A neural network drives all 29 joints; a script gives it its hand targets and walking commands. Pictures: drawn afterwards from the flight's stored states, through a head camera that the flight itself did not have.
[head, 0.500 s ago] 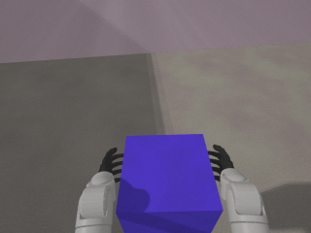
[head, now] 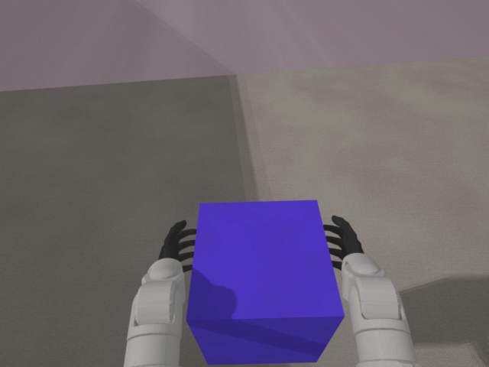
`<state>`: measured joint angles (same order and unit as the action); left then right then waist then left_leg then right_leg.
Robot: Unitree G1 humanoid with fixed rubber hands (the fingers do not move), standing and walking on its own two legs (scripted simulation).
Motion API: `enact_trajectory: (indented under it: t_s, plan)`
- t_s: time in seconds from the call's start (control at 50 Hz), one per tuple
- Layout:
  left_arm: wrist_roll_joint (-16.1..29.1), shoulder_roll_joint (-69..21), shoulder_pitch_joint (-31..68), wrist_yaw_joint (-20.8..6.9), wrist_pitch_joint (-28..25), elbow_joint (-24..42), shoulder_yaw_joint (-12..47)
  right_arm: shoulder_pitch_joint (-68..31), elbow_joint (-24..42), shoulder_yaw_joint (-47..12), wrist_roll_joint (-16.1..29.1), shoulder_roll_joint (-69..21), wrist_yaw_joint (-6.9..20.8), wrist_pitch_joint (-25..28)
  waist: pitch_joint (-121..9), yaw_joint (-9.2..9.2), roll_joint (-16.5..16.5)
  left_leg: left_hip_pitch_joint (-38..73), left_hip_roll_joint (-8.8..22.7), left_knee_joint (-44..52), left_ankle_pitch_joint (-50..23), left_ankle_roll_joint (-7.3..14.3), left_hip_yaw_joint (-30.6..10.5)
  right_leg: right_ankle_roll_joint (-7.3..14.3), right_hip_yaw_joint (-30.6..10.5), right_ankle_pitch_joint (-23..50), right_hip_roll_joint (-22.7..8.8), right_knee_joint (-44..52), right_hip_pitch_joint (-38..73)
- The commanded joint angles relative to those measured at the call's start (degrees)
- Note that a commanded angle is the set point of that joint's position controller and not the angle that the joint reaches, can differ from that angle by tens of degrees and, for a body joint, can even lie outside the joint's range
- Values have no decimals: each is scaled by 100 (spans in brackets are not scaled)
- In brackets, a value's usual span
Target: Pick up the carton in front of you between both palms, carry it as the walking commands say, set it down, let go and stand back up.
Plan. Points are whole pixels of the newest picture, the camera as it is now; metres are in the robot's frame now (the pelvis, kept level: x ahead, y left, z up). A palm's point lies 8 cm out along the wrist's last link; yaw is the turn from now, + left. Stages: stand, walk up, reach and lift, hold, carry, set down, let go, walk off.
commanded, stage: carry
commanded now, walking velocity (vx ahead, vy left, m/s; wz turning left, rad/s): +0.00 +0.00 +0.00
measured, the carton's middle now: (260, 285) +0.29 +0.00 -0.05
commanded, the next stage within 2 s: hold in 0.02 s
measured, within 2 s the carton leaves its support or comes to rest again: neither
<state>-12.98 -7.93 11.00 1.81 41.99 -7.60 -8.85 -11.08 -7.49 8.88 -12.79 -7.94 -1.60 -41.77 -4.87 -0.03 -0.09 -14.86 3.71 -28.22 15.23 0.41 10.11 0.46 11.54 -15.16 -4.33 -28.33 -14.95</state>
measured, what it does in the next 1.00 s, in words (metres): shifts its weight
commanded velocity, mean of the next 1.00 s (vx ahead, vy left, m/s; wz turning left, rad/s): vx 0.00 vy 0.00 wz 0.00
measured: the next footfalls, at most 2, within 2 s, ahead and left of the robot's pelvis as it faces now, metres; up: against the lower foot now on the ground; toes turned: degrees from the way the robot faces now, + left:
none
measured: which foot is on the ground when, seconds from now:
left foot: down 0.00-1.00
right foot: down 0.00-1.00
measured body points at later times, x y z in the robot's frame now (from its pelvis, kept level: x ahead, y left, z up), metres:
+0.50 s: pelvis -0.05 +0.00 +0.01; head -0.09 +0.00 +0.45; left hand +0.25 +0.15 +0.04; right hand +0.25 -0.15 +0.05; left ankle -0.01 +0.12 -0.74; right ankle -0.01 -0.12 -0.74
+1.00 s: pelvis -0.07 +0.00 -0.03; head +0.05 +0.00 +0.40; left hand +0.30 +0.15 -0.08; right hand +0.30 -0.15 -0.07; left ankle -0.01 +0.12 -0.74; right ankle -0.01 -0.12 -0.74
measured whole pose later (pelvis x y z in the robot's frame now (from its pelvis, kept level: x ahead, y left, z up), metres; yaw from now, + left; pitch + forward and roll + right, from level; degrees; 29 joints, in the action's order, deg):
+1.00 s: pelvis -0.07 +0.00 -0.03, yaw +0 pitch +9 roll +0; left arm -25.1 -10.3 33.1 -1.5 18.5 -34.3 -29.0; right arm -32.9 -33.4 29.8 -25.4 -10.9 1.7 -18.4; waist 5.5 0.3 0.2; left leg -36.8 -3.0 -42.8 15.3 -0.7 -5.2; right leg -0.3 -4.5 -15.7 2.9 -43.0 -36.6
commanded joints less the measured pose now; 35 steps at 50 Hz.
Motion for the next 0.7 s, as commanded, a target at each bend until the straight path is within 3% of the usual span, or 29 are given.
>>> enact_trajectory:
  t_s: [0.0, 0.02, 0.04, 0.06, 0.08, 0.1, 0.16, 0.3, 0.48, 0.6, 0.68]
  plan:
    - [1356, -4904, 2451, -1267, -178, 405, 3127, -2359, 323, -3099, 1303, -4940, 1223, 138, -1316, -1, 0, 456, 613, 331, -1480, 15, -577, 6, -584, 1447, -599, 338, 488]
    - [1274, -5009, 1710, -1275, -150, 458, 2944, -1614, 428, -2972, 1260, -5004, 1236, 105, -762, 35, 9, 1246, -827, 617, -3184, 100, -1466, 49, -1571, 3478, 834, 554, 1420]
    - [1206, -4832, 1871, -1257, -238, 783, 2929, -1744, 690, -2925, 1175, -4847, 1208, 209, -1178, 9, 87, 1472, -748, 594, -3628, 87, -1665, 73, -1692, 3855, 819, 539, 1660]
    - [1139, -4795, 1907, -1238, -240, 699, 2900, -1860, 626, -2877, 1122, -4796, 1199, 218, -1142, 12, 16, 1620, -760, 637, -3711, 20, -1638, 17, -1677, 3842, 836, 567, 1645]
    - [1122, -4756, 1981, -1239, -252, 630, 2865, -1964, 565, -2894, 1140, -4738, 1213, 235, -1176, -26, -171, 1452, -809, 788, -3045, -21, -1538, 23, -1655, 3311, 828, 672, 1907]
    - [1160, -4771, 2199, -1282, -256, 607, 2915, -2028, 495, -2868, 1134, -4811, 1221, 243, -1031, 16, -20, 1184, -873, 833, -2730, -60, -1491, -16, -1612, 2970, 890, 761, 2090]
    - [1187, -4930, 2343, -1303, -321, 471, 2938, -2259, 449, -3008, 1210, -5007, 1258, 272, -1078, -20, 139, 1602, -962, 820, -2517, -24, -1485, -117, -1612, 2754, 955, 798, 1731]
    - [1085, -5118, 2673, -1451, -239, -64, 2717, -2569, -122, -2698, 1064, -5135, 1414, 216, -527, 11, 28, 1349, -889, 983, -1126, 25, -1445, -10, -1581, 1127, 915, 1016, 1340]
    - [1081, -5526, 3415, -1751, -273, -634, 2500, -3324, -731, -2473, 1043, -5542, 1751, 219, -320, 14, 0, 1035, -786, 1089, 158, 91, -1395, 49, -1535, -173, 842, 1095, 1113]
    - [718, -5555, 4776, -1878, -543, -1851, 1670, -4735, -1937, -1621, 666, -5464, 1923, 504, 10, 4, -85, 526, -709, 946, 1484, 146, -1461, 72, -1465, -1228, 838, 753, 800]
    - [162, -5180, 5279, -1701, -798, -2806, 624, -5190, -2866, -595, 92, -5133, 1715, 771, 238, 29, -24, 337, -751, 628, 1473, 144, -1424, 85, -1498, -1395, 828, 535, 429]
